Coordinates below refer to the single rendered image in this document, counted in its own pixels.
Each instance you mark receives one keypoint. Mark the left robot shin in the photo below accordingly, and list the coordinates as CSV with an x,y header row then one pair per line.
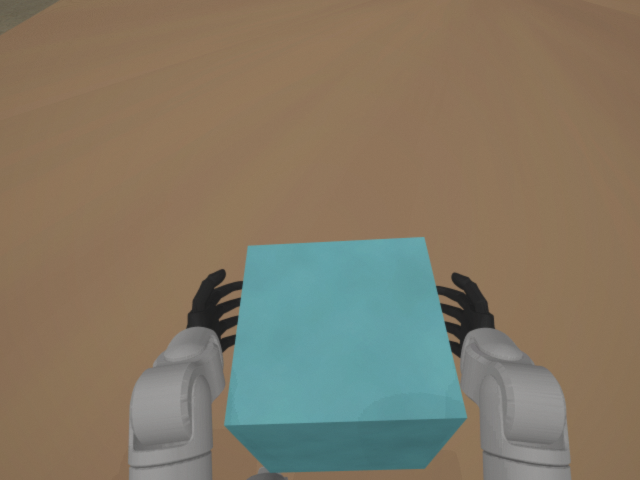
x,y
264,470

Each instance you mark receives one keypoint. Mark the robot left hand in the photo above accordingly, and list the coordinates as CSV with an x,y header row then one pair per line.
x,y
206,314

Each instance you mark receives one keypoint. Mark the robot right forearm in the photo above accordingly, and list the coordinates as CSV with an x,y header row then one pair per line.
x,y
523,423

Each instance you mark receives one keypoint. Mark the robot left forearm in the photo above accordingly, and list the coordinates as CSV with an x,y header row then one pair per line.
x,y
170,414

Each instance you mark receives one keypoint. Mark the robot right hand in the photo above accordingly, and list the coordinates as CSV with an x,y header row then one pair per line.
x,y
475,314

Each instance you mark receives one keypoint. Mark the carton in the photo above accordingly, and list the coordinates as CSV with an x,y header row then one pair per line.
x,y
342,360

